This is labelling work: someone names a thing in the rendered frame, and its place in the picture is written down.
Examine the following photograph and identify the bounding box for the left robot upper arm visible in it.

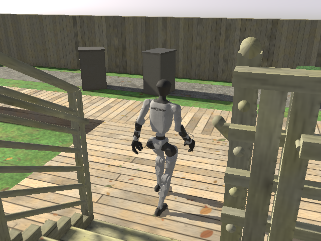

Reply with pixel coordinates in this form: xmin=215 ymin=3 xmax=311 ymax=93
xmin=136 ymin=99 xmax=153 ymax=125

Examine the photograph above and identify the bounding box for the robot left thigh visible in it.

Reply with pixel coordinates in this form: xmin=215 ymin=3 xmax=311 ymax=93
xmin=146 ymin=137 xmax=166 ymax=165

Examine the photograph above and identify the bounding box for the left robot hand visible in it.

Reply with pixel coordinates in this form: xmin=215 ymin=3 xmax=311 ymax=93
xmin=131 ymin=140 xmax=143 ymax=154

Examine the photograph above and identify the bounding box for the robot right foot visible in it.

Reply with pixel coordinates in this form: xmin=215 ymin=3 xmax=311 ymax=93
xmin=154 ymin=203 xmax=167 ymax=216

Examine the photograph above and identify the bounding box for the left robot forearm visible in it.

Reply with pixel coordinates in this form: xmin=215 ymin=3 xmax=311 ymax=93
xmin=133 ymin=119 xmax=142 ymax=141

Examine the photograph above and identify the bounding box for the right robot forearm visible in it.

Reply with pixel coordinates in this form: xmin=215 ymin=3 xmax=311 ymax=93
xmin=179 ymin=125 xmax=192 ymax=144

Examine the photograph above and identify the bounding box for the right robot hand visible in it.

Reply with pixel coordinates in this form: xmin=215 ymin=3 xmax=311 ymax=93
xmin=184 ymin=139 xmax=195 ymax=152

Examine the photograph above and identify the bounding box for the right robot upper arm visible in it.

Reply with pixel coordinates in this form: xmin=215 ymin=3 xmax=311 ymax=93
xmin=170 ymin=103 xmax=182 ymax=132

